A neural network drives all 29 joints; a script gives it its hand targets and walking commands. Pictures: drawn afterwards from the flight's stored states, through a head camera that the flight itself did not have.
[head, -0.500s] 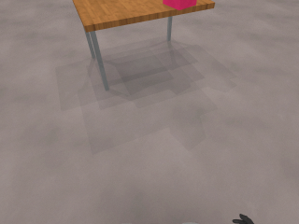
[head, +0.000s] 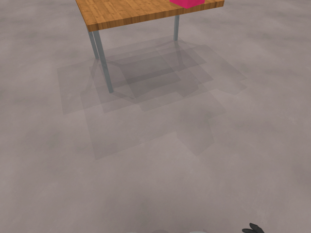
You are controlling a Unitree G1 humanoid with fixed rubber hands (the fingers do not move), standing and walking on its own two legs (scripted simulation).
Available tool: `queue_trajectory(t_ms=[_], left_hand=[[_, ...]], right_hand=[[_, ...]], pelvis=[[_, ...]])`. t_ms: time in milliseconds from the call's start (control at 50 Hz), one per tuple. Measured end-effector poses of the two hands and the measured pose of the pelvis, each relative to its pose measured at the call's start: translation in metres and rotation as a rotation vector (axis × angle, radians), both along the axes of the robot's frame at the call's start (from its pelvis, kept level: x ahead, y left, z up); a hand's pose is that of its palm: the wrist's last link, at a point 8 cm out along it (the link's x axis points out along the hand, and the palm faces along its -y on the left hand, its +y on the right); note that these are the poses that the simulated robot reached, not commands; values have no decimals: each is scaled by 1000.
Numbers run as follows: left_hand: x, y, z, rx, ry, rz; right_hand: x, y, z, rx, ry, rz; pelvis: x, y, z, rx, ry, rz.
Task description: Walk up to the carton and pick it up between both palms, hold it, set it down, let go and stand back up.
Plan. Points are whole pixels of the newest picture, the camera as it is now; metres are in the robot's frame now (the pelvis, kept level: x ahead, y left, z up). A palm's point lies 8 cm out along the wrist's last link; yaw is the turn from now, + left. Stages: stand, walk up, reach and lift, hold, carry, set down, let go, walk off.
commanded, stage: stand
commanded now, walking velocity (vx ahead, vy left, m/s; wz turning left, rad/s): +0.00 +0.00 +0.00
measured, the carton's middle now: out of the picture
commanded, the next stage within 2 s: walk up in 1.88 s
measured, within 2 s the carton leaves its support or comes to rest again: neither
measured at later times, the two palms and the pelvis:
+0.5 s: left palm out of the picture +0.07 +0.28 -0.12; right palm out of the picture +0.09 -0.26 -0.11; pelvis +0.00 +0.00 +0.00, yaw +0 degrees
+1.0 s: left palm out of the picture +0.07 +0.28 -0.12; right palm out of the picture +0.09 -0.26 -0.11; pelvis +0.00 +0.00 +0.00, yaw +0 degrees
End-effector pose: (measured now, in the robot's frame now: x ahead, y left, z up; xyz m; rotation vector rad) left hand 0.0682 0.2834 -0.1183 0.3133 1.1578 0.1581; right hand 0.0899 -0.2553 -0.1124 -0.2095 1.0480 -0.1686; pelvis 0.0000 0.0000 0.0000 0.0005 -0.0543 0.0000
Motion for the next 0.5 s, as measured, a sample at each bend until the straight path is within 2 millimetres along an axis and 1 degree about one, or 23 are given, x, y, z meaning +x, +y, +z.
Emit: queue_trajectory(t_ms=[500], left_hand=[[1,0,0,0,7,2]], right_hand=[[1,0,0,0,8,0]], pelvis=[[2,0,1,0,6,0]])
